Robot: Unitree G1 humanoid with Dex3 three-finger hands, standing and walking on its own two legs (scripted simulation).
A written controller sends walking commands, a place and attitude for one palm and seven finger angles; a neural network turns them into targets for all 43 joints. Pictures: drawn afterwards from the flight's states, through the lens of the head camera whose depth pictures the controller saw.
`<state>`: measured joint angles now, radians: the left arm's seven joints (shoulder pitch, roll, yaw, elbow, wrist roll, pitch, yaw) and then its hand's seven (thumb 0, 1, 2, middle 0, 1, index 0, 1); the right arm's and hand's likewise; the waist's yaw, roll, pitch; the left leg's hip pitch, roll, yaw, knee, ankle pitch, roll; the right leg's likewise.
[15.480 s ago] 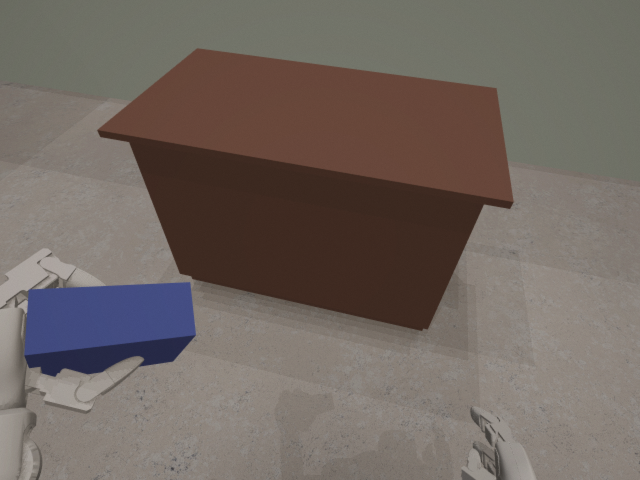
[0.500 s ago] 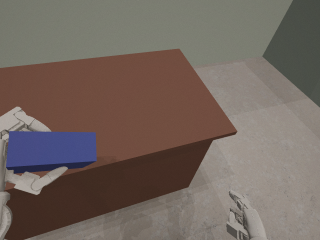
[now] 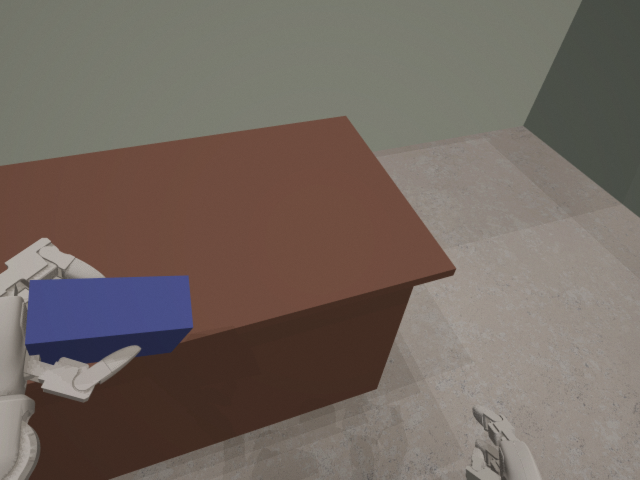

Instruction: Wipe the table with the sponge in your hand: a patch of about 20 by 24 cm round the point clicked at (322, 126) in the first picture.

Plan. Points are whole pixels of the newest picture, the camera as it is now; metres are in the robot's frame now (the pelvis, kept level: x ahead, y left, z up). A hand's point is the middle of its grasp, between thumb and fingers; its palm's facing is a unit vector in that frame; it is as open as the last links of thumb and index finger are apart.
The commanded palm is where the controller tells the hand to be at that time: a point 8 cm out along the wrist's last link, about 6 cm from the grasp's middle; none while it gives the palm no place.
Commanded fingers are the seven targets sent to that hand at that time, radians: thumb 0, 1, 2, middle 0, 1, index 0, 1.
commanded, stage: shuffle to correct the standing spot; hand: left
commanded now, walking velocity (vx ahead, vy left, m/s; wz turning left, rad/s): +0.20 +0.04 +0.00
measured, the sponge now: (136, 320) +0.23 +0.21 +0.13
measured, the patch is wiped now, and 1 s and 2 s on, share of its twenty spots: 0.00 0.00 0.00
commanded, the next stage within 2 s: come to a stop and stand still in 1.22 s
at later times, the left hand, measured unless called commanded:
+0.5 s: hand (121, 279) +0.27 +0.23 +0.15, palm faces +0.35 -0.85 -0.39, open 9.6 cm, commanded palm +0.21 +0.27 +0.17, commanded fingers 0.00 0.10 1.30 -1.20 -1.60 -1.20 -1.60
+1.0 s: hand (128, 259) +0.29 +0.23 +0.16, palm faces +0.31 -0.81 -0.49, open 9.6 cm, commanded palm +0.23 +0.28 +0.17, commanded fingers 0.00 0.10 1.30 -1.20 -1.60 -1.20 -1.60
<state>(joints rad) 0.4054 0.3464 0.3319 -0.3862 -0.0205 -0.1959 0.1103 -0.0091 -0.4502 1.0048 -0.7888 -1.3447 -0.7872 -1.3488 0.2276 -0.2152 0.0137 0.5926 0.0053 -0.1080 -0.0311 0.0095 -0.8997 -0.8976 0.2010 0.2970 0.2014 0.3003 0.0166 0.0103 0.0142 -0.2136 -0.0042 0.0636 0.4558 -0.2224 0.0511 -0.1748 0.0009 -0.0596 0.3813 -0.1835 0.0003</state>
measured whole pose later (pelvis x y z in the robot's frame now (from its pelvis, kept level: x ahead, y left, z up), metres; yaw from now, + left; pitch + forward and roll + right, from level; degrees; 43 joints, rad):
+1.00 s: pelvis +0.06 +0.00 -0.02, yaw -3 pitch -2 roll +1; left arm 0.45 0.41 0.39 -0.48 -0.01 -0.22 0.08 -0.01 -0.45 1.01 -0.79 -1.35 -0.79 -1.35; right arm 0.23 -0.16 0.03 0.58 0.01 -0.13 0.00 0.01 -0.90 -0.90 0.20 0.30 0.20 0.30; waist -0.01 0.00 0.05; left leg -0.34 -0.01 0.03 0.65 -0.30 0.04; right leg -0.31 0.00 -0.08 0.63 -0.30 -0.04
